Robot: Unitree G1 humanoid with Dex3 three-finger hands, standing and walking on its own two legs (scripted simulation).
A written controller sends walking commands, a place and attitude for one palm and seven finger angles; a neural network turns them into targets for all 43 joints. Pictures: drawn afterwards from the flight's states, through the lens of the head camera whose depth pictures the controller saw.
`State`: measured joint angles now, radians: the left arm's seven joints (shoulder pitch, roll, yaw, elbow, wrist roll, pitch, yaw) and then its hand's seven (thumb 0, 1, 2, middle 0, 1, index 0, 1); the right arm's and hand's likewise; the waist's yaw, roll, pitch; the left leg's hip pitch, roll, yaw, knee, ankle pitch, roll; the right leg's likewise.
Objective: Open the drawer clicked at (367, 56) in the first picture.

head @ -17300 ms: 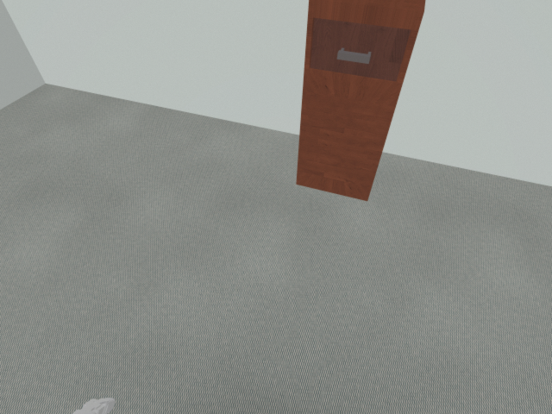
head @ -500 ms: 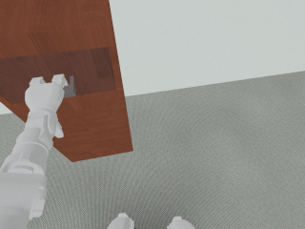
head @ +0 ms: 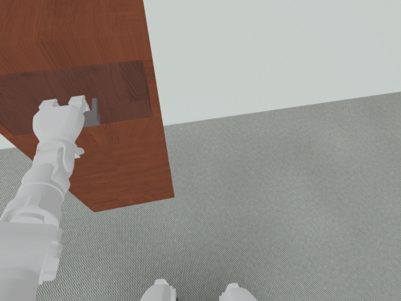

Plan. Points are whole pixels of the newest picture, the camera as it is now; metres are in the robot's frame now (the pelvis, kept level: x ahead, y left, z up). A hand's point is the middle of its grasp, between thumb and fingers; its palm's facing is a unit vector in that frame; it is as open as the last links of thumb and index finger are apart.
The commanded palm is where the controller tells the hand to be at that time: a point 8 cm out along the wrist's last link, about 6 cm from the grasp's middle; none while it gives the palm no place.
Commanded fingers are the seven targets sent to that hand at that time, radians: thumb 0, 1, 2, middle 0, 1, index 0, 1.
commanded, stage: close the thumb around the handle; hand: left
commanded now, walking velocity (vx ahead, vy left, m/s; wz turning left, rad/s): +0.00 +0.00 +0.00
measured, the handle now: (71, 113) +0.51 +0.27 +0.02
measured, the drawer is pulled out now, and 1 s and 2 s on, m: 0.00 0.02 0.08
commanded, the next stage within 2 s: pull the drawer open in 0.32 s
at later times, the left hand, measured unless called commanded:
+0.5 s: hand (72, 137) +0.46 +0.27 +0.00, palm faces -0.08 -0.02 -1.00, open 5.7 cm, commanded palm +0.44 +0.26 +0.06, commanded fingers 0.00 0.90 0.90 -0.40 -1.35 -0.40 -1.35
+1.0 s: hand (72, 146) +0.44 +0.26 +0.00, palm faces -0.03 -0.05 -1.00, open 5.7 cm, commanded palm +0.42 +0.27 +0.06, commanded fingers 0.00 0.90 0.90 -0.40 -1.35 -0.40 -1.35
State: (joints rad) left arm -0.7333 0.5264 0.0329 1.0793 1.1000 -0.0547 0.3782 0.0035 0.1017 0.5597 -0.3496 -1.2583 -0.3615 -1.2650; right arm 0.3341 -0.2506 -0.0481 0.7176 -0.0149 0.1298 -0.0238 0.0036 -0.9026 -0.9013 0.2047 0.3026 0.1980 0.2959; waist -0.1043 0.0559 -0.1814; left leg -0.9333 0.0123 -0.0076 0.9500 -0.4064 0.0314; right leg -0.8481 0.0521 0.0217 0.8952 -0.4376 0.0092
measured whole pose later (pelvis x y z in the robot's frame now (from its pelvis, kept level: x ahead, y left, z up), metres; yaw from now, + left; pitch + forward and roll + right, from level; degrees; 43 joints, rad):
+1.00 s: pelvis +0.04 +0.01 +0.02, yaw -1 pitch +20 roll -2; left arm -0.42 0.44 0.02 0.77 1.07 -0.02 0.39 0.01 0.72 0.81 -0.30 -1.35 -0.38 -1.35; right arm 0.30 -0.24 -0.07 0.68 -0.01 0.14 -0.01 0.00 -0.90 -0.90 0.20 0.30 0.20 0.30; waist -0.06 0.06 -0.19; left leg -0.78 0.01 0.02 0.86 -0.44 0.04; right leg -0.70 0.05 0.05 0.80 -0.44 0.02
